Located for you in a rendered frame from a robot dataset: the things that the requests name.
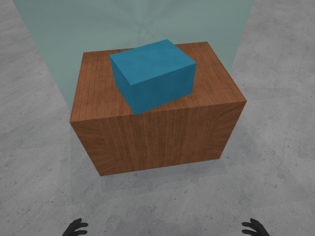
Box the robot left hand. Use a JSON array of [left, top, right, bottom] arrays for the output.
[[62, 218, 88, 236]]

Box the robot right hand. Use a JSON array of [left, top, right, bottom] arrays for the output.
[[242, 218, 270, 236]]

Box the pedestal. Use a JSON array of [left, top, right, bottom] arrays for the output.
[[69, 42, 247, 176]]

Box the carton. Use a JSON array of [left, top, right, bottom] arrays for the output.
[[109, 39, 197, 115]]

